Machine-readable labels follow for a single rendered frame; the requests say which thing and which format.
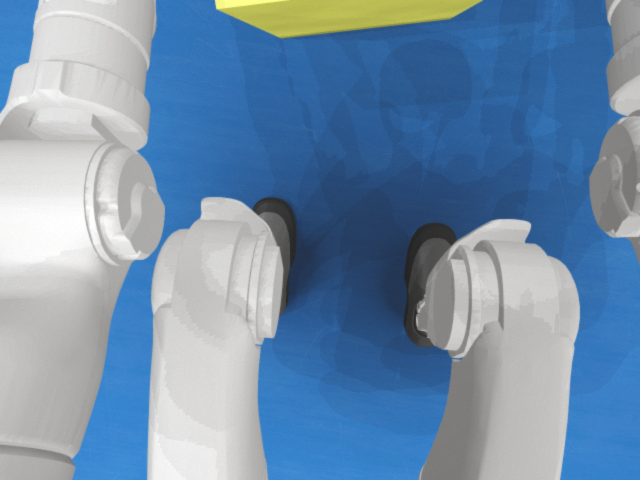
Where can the carton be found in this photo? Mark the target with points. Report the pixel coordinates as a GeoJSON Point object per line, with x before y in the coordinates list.
{"type": "Point", "coordinates": [294, 18]}

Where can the robot right thigh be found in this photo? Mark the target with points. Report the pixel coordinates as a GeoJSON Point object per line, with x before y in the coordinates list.
{"type": "Point", "coordinates": [507, 406]}

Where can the right robot upper arm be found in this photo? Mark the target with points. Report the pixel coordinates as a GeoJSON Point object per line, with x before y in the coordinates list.
{"type": "Point", "coordinates": [614, 182]}

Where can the left robot forearm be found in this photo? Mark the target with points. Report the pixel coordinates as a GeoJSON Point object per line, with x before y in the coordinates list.
{"type": "Point", "coordinates": [86, 75]}

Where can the robot left foot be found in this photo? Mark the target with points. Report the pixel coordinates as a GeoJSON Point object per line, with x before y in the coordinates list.
{"type": "Point", "coordinates": [281, 220]}

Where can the left robot upper arm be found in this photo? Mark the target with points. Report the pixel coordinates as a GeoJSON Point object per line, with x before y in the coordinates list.
{"type": "Point", "coordinates": [74, 215]}

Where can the right robot forearm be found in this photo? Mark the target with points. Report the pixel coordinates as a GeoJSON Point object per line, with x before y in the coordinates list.
{"type": "Point", "coordinates": [623, 70]}

